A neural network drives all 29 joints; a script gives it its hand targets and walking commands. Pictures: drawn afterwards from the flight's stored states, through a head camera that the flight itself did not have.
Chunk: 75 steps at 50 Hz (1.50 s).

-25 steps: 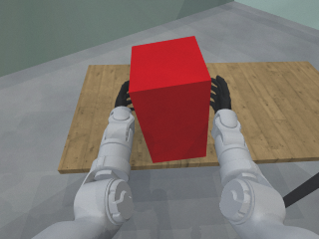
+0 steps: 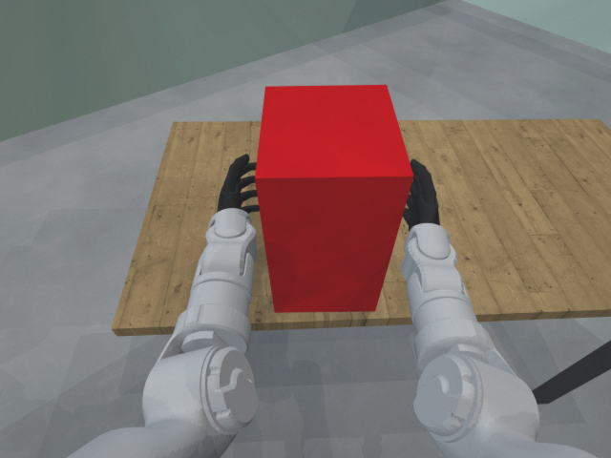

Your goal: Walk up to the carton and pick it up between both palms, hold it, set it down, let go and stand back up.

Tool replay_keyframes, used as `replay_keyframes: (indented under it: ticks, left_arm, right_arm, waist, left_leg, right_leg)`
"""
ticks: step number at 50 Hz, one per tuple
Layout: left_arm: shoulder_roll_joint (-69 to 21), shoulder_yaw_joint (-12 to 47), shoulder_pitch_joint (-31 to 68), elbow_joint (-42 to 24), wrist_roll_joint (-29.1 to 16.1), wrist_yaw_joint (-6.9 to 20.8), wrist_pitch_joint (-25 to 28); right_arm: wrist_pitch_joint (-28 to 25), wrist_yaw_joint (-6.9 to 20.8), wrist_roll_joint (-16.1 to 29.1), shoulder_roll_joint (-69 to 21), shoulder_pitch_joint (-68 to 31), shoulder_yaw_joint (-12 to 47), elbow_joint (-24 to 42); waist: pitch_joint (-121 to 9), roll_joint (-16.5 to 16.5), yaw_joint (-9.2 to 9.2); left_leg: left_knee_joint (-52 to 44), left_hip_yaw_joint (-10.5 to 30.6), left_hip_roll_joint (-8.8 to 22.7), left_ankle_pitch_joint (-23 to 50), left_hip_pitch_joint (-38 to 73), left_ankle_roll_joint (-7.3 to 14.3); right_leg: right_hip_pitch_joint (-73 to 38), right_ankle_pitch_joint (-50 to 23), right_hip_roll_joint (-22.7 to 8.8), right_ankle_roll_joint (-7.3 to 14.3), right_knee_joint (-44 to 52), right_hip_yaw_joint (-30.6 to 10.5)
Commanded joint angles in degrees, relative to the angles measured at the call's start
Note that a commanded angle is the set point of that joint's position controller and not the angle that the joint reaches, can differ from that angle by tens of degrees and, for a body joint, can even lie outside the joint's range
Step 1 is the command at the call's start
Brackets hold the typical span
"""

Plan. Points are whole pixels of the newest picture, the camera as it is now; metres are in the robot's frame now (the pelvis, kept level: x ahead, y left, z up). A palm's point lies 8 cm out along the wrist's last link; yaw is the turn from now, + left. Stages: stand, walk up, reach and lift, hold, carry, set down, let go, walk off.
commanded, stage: set down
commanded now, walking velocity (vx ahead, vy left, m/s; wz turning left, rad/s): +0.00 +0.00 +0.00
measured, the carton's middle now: (325, 209) +0.45 -0.02 +0.07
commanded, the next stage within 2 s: none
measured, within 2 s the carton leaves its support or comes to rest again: neither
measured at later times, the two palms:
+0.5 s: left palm (239, 215) +0.41 +0.10 +0.10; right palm (425, 227) +0.39 -0.15 +0.10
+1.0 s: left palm (238, 216) +0.41 +0.11 +0.10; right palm (426, 228) +0.39 -0.15 +0.10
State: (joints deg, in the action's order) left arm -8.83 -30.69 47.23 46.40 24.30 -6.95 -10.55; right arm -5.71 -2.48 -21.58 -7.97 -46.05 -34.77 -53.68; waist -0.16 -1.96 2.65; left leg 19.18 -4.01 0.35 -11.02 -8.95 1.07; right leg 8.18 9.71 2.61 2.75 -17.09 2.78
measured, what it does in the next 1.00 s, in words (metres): stands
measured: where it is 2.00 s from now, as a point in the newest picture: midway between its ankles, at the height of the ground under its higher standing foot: outside the picture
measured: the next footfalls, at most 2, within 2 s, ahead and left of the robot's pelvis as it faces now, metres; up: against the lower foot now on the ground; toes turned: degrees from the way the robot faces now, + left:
none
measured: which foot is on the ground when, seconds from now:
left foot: down 0.00-1.00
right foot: down 0.00-1.00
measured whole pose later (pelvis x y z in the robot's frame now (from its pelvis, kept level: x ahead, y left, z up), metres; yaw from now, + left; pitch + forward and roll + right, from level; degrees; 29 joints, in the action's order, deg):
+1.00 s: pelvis +0.00 +0.00 +0.00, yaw +0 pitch +0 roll +0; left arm -12.3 -32.2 44.4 38.6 28.0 -3.3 -5.8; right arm -8.8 0.7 -23.7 -9.9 -42.8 -35.0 -45.6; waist 3.9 -1.7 2.9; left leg 17.1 -4.5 0.0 -9.8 -7.9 1.2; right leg 8.0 9.5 1.8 2.7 -16.9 4.1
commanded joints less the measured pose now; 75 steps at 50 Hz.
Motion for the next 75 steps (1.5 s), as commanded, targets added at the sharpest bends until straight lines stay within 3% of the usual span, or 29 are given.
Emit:
replay_keyframes:
  ticks: [1, 9, 10, 11, 12, 16, 21, 22, 24, 26, 30, 31, 33, 39, 40, 44, 47, 51, 52, 54, 56, 58, 60, 62, 64, 67, 70, 73, 75]
  left_arm:
    - [-22.3, 14.0, 31.4, -2.8, -1.0, 7.0, 2.7]
    - [-22.0, 12.8, 28.3, -3.2, 0.5, 7.3, 2.5]
    - [-24.4, 14.8, 25.5, -3.8, 0.4, 6.9, 2.2]
    - [-24.1, 14.6, 24.3, -3.6, 0.8, 6.8, 1.9]
    - [-23.4, 14.0, 23.1, -2.3, 1.6, 6.8, 1.5]
    - [-24.1, 15.0, 22.3, -4.6, 1.1, 7.6, 2.1]
    - [-22.7, 13.8, 22.5, -4.0, 2.2, 7.6, 2.3]
    - [-22.1, 12.4, 21.6, -3.1, 2.9, 8.0, 2.1]
    - [-22.4, 11.3, 20.8, -3.0, 3.0, 8.4, 1.6]
    - [-23.1, 11.9, 21.5, -4.1, 2.4, 8.8, 1.9]
    - [-22.9, 12.3, 20.0, -3.6, 3.5, 8.5, 2.4]
    - [-22.7, 12.3, 19.6, -3.2, 3.4, 8.7, 2.5]
    - [-22.3, 11.8, 20.3, -4.3, 3.5, 8.7, 2.8]
    - [-23.1, 12.8, 18.5, -4.5, 3.5, 8.8, 3.2]
    - [-23.0, 12.4, 18.2, -3.4, 3.9, 8.8, 3.0]
    - [-21.5, 11.1, 17.8, -3.1, 3.8, 9.1, 3.0]
    - [-22.2, 11.1, 18.1, -3.7, 3.5, 9.2, 3.5]
    - [-19.2, 9.7, 16.4, -3.1, 4.4, 8.2, 3.6]
    - [-18.8, 9.7, 17.4, -3.9, 4.3, 8.2, 3.7]
    - [-18.2, 10.1, 17.6, -4.1, 4.0, 7.7, 4.1]
    - [-12.1, 8.3, 16.1, -3.1, 3.6, 6.7, 4.5]
    - [-1.2, 6.1, 17.2, -4.8, 2.1, 4.1, 5.2]
    - [4.9, 10.3, 22.6, -4.5, -3.1, 0.7, 6.4]
    - [6.4, 14.7, 27.6, -4.9, -8.4, -2.8, 8.2]
    - [7.7, 17.8, 30.3, -1.3, -11.8, -4.8, 9.8]
    - [11.4, 19.3, 33.3, 3.8, -15.2, -5.9, 12.0]
    - [13.9, 19.8, 33.8, 6.7, -17.8, -6.4, 13.2]
    - [14.3, 20.8, 33.8, 8.6, -19.6, -6.1, 13.5]
    - [15.2, 20.8, 33.2, 12.0, -20.6, -5.4, 13.0]
  right_arm:
    - [-2.6, 7.9, -0.7, -22.3, -34.1, 15.1, 2.5]
    - [-2.8, 8.2, -1.3, -22.0, -32.3, 15.3, 3.9]
    - [-3.9, 8.3, -0.2, -20.1, -30.8, 14.7, 4.8]
    - [-4.3, 8.4, -0.2, -19.9, -30.9, 15.7, 4.5]
    - [-4.3, 8.3, -0.6, -19.2, -30.4, 15.7, 4.0]
    - [-4.8, 7.9, -0.7, -21.0, -29.4, 16.8, 6.0]
    - [-4.0, 8.0, -2.2, -20.4, -27.1, 15.5, 4.5]
    - [-3.7, 8.1, -2.5, -20.9, -26.7, 15.6, 5.3]
    - [-3.3, 8.2, -3.1, -20.2, -26.5, 14.4, 5.9]
    - [-3.5, 8.2, -4.0, -21.0, -26.2, 14.0, 6.2]
    - [-3.5, 8.8, -4.0, -20.6, -24.1, 13.8, 6.1]
    - [-3.6, 8.7, -4.1, -20.8, -23.9, 13.7, 6.2]
    - [-3.4, 8.8, -3.5, -21.2, -23.6, 13.9, 5.8]
    - [-3.1, 9.1, -4.2, -21.5, -22.0, 13.9, 5.9]
    - [-2.8, 9.2, -4.7, -21.1, -21.3, 13.7, 5.1]
    - [-2.4, 9.0, -4.3, -20.0, -21.4, 13.7, 6.0]
    - [-2.3, 9.0, -4.9, -20.5, -20.2, 12.7, 5.4]
    - [-2.2, 9.1, -4.9, -17.0, -19.7, 11.7, 5.0]
    - [-2.1, 9.0, -5.4, -17.2, -20.0, 11.3, 5.5]
    - [-2.3, 8.7, -4.9, -15.9, -18.9, 11.0, 5.7]
    - [-2.3, 7.7, -3.8, -10.6, -18.6, 10.9, 5.3]
    - [-1.9, 5.4, -1.9, 0.6, -17.6, 8.6, 4.9]
    - [-1.6, 2.4, 4.3, 8.0, -20.7, 11.0, 3.0]
    - [-2.3, -0.2, 10.8, 11.0, -25.1, 14.8, 2.9]
    - [-3.1, -1.5, 15.7, 12.8, -29.6, 18.1, 3.1]
    - [-3.3, -3.2, 19.5, 15.9, -33.2, 21.6, 2.0]
    - [-3.9, -4.0, 23.5, 20.5, -34.2, 24.5, 0.1]
    - [-4.1, -4.4, 26.2, 23.9, -34.7, 26.2, -2.9]
    - [-3.5, -4.3, 27.2, 25.1, -35.1, 26.9, -6.1]
  waist:
    - [-30.4, 2.9, -0.46]
    - [-28.2, 1.6, -1.27]
    - [-28.5, 3.2, 0.72]
    - [-27.6, 2.5, -0.63]
    - [-25.1, 2.2, -0.24]
    - [-26.6, 0.5, -0.03]
    - [-24.6, 1.7, -0.33]
    - [-23.1, 0.2, -0.58]
    - [-21.4, 0.1, -0.24]
    - [-22.7, -0.6, 0.10]
    - [-22.4, 1.4, 0.12]
    - [-22.4, 0.3, 0.63]
    - [-22.4, 0.7, -0.62]
    - [-21.0, 1.7, -0.05]
    - [-19.9, 1.3, 0.49]
    - [-18.5, 1.4, -0.36]
    - [-17.6, 0.1, 0.72]
    - [-18.7, 0.6, -0.24]
    - [-18.4, -0.6, -0.26]
    - [-21.0, 1.8, 0.02]
    - [-19.5, 1.0, -0.25]
    - [-19.8, 0.1, -0.85]
    - [-22.6, 1.9, -0.44]
    - [-31.0, 4.4, -0.61]
    - [-38.5, 5.1, -1.72]
    - [-46.9, 4.4, -3.30]
    - [-52.2, 3.2, -3.96]
    - [-54.9, 3.4, -3.03]
    - [-51.1, 0.6, -2.60]
  left_leg:
    - [-0.9, -0.8, 1.6, 17.5, 6.8, -2.3]
    - [-2.4, -1.0, 1.6, 14.9, 5.6, -1.3]
    - [-1.9, 0.6, 2.2, 19.3, 9.2, -2.3]
    - [-1.0, 0.2, 2.5, 22.5, 11.1, -2.5]
    - [-0.7, 0.3, 2.5, 22.4, 12.2, -2.6]
    - [-1.9, -0.2, 1.9, 17.1, 7.0, -1.2]
    - [-3.2, -0.2, 1.6, 12.2, 4.9, -0.6]
    - [-3.8, -0.4, 1.9, 10.9, 4.7, -0.2]
    - [-4.7, -0.2, 1.9, 8.8, 4.8, -0.1]
    - [-4.5, -0.5, 1.9, 8.9, 4.7, 0.1]
    - [-3.9, -0.5, 2.1, 11.3, 5.8, -0.4]
    - [-3.7, -0.3, 1.9, 11.9, 6.6, -0.2]
    - [-3.9, -0.8, 1.6, 10.4, 5.4, -0.2]
    - [-3.6, -0.8, 1.9, 11.5, 6.5, -0.6]
    - [-3.4, -0.3, 2.0, 11.7, 7.2, -0.6]
    - [-3.9, -0.6, 1.6, 10.2, 4.8, -0.1]
    - [-3.9, -0.4, 1.8, 10.1, 6.1, 0.0]
    - [-3.5, -0.4, 2.0, 11.6, 7.3, -0.5]
    - [-3.5, -0.6, 1.9, 11.1, 6.9, -0.3]
    - [-3.2, -0.6, 1.8, 12.2, 7.0, -0.6]
    - [-3.2, -0.6, 1.8, 12.1, 6.4, -0.2]
    - [-3.3, -1.1, 1.9, 10.2, 5.7, -0.5]
    - [-2.0, -1.1, 2.1, 11.2, 3.9, -0.9]
    - [1.5, -0.5, 2.3, 16.9, 3.0, -2.2]
    - [4.6, 0.1, 2.6, 19.7, 1.1, -2.8]
    - [6.3, 0.5, 2.7, 19.4, -4.9, -2.7]
    - [8.7, 1.3, 2.9, 24.8, -3.6, -3.6]
    - [10.6, 2.5, 3.3, 29.1, 0.0, -4.5]
    - [10.2, 2.4, 2.8, 27.1, -2.2, -4.6]
  right_leg:
    - [-14.3, -35.1, -2.7, -5.4, -3.6, 1.8]
    - [-14.7, -33.1, -2.7, -5.7, -3.0, 1.5]
    - [-12.4, -33.5, -2.4, -5.8, -3.0, 2.9]
    - [-11.1, -32.1, -2.0, -5.6, -2.0, 3.3]
    - [-9.5, -30.6, -1.8, -5.6, -1.4, 3.2]
    - [-13.3, -33.5, -2.8, -6.2, -2.3, 2.6]
    - [-13.4, -30.0, -3.7, -6.0, -2.0, 2.0]
    - [-13.6, -29.8, -3.5, -6.2, -1.7, 2.1]
    - [-13.1, -26.2, -3.6, -6.2, -0.8, 2.0]
    - [-12.5, -27.4, -3.7, -6.5, -1.1, 2.0]
    - [-11.4, -26.7, -3.5, -5.9, -1.0, 2.4]
    - [-11.4, -27.2, -3.3, -5.9, -1.1, 2.5]
    - [-11.4, -27.0, -3.5, -6.3, -1.3, 2.3]
    - [-9.9, -26.4, -3.5, -6.1, -1.2, 2.3]
    - [-9.1, -25.8, -3.2, -6.2, -1.0, 2.7]
    - [-10.1, -26.1, -3.5, -6.3, -1.4, 2.2]
    - [-9.2, -25.4, -3.2, -6.4, -0.9, 2.4]
    - [-8.0, -23.6, -2.7, -6.1, -1.0, 2.5]
    - [-7.4, -23.5, -2.9, -6.0, -0.7, 2.1]
    - [-8.4, -25.4, -3.1, -6.2, -1.2, 1.9]
    - [-9.0, -26.6, -3.1, -6.2, -1.7, 1.2]
    - [-8.4, -24.1, -2.8, -6.3, -1.6, 1.0]
    - [-5.8, -23.8, -2.1, -5.3, -2.1, -0.2]
    - [-2.7, -28.4, -1.5, -4.8, -3.8, -1.0]
    - [-1.3, -30.9, -1.2, -3.9, -5.7, -1.6]
    - [-4.0, -35.3, -1.8, -4.0, -8.7, -2.6]
    - [-3.0, -37.7, -0.9, -3.9, -9.9, -1.7]
    - [0.5, -37.4, -0.3, -3.7, -9.9, -1.5]
    - [0.7, -37.5, -0.1, -3.9, -9.4, -1.6]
